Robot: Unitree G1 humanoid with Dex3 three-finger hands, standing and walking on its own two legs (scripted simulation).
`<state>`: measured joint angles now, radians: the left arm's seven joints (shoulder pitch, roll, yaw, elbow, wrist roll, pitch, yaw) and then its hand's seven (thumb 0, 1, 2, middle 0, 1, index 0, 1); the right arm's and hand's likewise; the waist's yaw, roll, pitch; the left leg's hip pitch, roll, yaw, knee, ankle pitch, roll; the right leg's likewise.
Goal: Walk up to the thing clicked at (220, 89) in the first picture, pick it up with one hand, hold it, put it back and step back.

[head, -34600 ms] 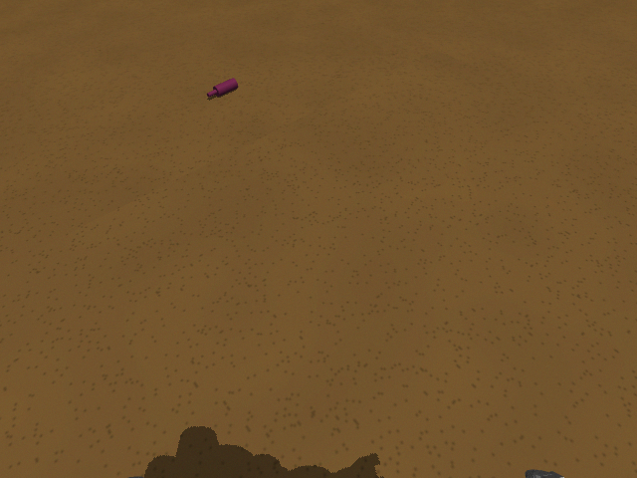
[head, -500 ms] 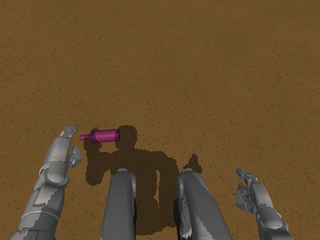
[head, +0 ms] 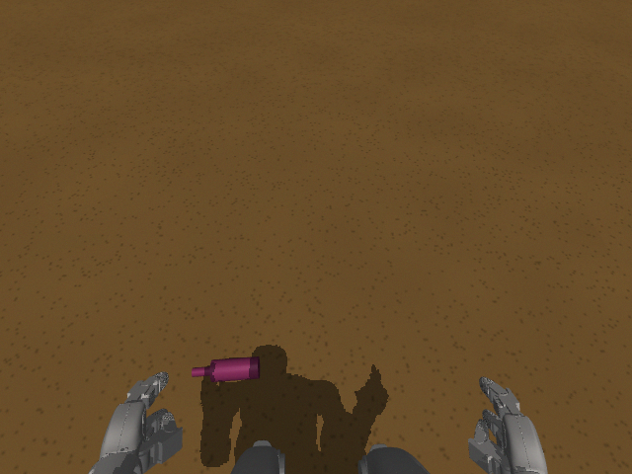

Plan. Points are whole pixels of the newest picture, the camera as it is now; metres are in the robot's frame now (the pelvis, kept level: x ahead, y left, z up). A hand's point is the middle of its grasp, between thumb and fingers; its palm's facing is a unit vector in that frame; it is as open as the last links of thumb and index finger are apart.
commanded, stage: home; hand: left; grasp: from above
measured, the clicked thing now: (226, 369) +0.46 +0.25 -0.67
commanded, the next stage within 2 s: none
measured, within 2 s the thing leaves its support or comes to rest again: neither
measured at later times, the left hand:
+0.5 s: hand (173, 451) +0.17 +0.18 -0.03, palm faces +0.06 -0.98 -0.20, open 7.4 cm
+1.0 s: hand (175, 453) +0.16 +0.17 -0.03, palm faces +0.05 -0.98 -0.21, open 7.4 cm
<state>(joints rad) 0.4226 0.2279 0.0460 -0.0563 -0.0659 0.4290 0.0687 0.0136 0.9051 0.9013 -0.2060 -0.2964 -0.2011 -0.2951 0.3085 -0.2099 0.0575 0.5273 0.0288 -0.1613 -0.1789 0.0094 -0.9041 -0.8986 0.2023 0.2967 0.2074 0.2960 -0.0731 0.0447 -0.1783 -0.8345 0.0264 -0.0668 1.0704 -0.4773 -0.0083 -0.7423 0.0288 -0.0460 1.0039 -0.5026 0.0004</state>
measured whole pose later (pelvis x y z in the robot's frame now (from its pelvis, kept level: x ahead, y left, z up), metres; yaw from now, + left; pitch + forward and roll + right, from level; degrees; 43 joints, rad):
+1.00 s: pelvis +0.00 -0.01 +0.01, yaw +0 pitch +9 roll -2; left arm 0.50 0.23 0.03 -0.13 -0.05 0.44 0.02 0.01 0.91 0.90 -0.20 -0.30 -0.20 -0.30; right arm 0.30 -0.23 0.04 0.54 0.01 -0.24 -0.19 0.01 -0.90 -0.90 0.20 0.30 0.21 0.30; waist -0.04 0.04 -0.16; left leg -0.71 0.02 -0.06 1.00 -0.46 -0.01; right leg -0.62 0.02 -0.04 0.95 -0.49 0.00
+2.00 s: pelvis +0.01 +0.00 +0.01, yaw +0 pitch +10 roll -3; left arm 0.51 0.24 0.03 -0.15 -0.05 0.44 0.02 0.01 0.91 0.90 -0.20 -0.30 -0.20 -0.30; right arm 0.30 -0.22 0.03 0.53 0.01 -0.23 -0.18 0.01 -0.90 -0.90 0.20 0.30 0.21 0.30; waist -0.04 0.04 -0.16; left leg -0.71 0.02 -0.06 1.01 -0.47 -0.01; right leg -0.63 0.02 -0.04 0.95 -0.50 0.00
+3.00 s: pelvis -0.01 +0.01 +0.08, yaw +0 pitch -5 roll +0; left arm 0.19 0.28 0.03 1.12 0.04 0.00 0.03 0.01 0.91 0.90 -0.21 -0.30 -0.20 -0.30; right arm 0.16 -0.29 -0.04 1.11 -0.03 0.01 -0.02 0.00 -0.91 -0.90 0.20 0.30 0.21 0.30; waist 0.01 0.02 0.07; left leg -0.13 -0.01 -0.01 0.38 -0.17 0.01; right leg -0.09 -0.02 0.00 0.38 -0.21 0.02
